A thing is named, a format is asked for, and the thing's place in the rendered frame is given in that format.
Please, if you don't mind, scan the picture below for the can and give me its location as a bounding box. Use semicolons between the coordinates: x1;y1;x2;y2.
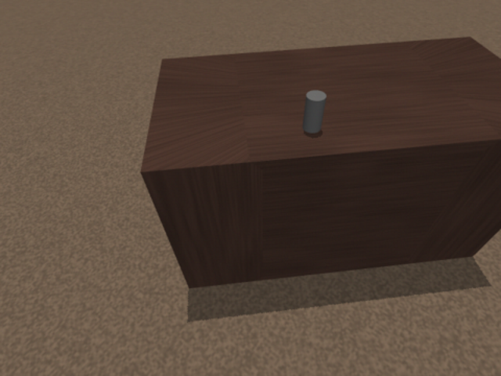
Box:
302;90;326;133

